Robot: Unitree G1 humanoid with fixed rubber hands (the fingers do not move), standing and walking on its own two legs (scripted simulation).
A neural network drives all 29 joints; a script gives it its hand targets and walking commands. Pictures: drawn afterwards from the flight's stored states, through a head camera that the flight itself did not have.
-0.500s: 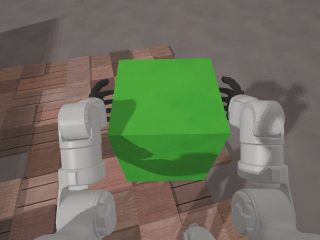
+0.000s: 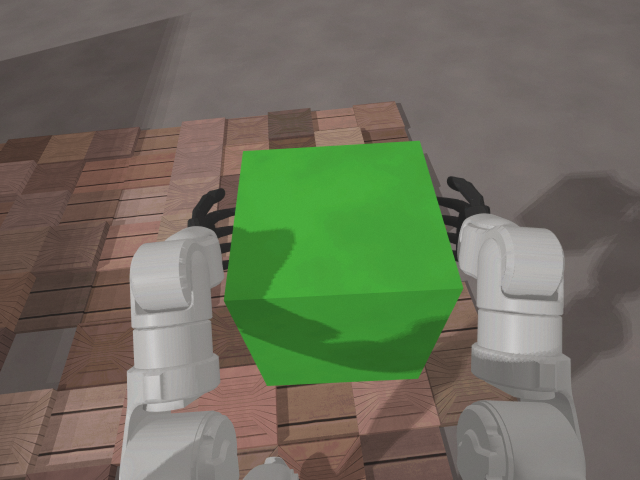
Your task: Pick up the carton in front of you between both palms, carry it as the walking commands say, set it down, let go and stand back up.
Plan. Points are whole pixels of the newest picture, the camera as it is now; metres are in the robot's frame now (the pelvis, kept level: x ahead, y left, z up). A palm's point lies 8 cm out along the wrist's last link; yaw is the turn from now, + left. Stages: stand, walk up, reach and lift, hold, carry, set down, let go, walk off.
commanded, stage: carry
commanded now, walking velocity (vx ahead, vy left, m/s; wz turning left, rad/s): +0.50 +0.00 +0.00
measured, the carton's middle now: (337, 273) +0.37 +0.01 +0.05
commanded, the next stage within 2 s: none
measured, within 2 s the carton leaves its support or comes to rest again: neither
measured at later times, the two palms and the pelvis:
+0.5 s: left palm (255, 114) +0.65 +0.15 +0.10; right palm (442, 114) +0.63 -0.15 +0.11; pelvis +0.29 +0.02 -0.01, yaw -1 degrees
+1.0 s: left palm (268, 56) +0.86 +0.15 +0.09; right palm (418, 50) +0.87 -0.15 +0.09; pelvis +0.58 +0.00 +0.00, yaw +1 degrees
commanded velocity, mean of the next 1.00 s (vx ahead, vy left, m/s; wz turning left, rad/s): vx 0.36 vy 0.00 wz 0.00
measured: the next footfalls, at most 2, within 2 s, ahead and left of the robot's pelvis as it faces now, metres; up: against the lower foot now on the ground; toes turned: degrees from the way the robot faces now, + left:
left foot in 0.14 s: +0.26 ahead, +0.10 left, +0.00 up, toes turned +5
right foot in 0.60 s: +0.53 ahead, -0.10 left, +0.00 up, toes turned -6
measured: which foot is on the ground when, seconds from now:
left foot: up 0.00-0.12, down 0.14-0.62, up 0.64-1.00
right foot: down 0.00-0.16, up 0.18-0.58, down 0.60-1.00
